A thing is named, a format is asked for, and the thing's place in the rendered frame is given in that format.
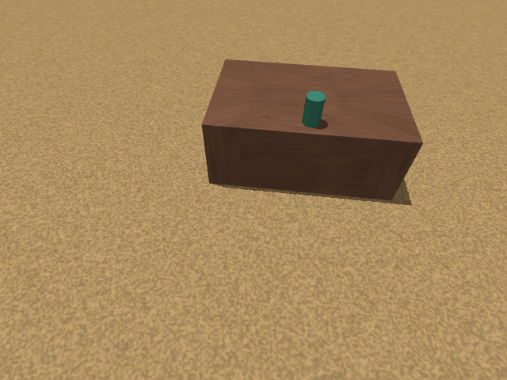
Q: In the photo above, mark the can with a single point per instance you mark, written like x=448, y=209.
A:
x=313, y=107

